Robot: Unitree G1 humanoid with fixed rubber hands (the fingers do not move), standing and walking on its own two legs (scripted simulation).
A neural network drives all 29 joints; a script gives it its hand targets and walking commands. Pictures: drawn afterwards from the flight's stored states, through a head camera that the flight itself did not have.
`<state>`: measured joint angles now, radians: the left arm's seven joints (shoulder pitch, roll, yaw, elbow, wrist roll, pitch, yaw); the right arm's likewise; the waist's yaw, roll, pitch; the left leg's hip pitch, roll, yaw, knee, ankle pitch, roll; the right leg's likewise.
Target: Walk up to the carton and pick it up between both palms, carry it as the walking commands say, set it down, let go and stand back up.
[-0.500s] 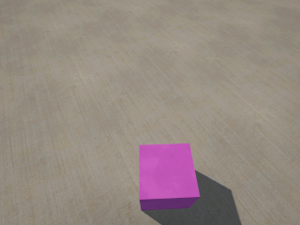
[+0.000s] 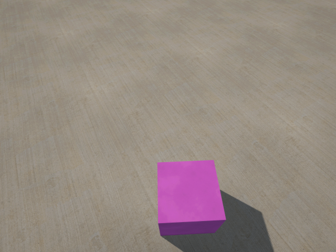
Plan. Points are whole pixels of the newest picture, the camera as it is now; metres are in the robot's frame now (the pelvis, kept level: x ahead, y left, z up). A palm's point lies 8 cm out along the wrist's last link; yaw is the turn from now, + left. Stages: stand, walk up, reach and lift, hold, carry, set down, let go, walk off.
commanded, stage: reach and lift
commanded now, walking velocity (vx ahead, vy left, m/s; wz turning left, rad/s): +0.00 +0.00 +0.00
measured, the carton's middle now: (186, 198) +0.43 -0.07 -0.62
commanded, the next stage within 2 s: none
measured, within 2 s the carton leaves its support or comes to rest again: neither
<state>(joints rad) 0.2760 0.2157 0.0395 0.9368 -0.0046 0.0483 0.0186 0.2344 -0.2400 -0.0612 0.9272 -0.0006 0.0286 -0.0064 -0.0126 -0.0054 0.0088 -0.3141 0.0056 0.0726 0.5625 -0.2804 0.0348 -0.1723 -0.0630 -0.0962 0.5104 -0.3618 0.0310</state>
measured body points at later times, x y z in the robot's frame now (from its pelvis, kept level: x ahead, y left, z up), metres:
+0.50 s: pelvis -0.07 +0.00 -0.04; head +0.07 +0.00 +0.38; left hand +0.15 +0.23 -0.17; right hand +0.16 -0.26 -0.16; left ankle +0.01 +0.10 -0.73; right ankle -0.06 -0.13 -0.73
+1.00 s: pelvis -0.12 -0.01 -0.09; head +0.15 -0.02 +0.27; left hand +0.31 +0.18 -0.22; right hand +0.32 -0.28 -0.20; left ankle +0.01 +0.09 -0.73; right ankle -0.06 -0.13 -0.73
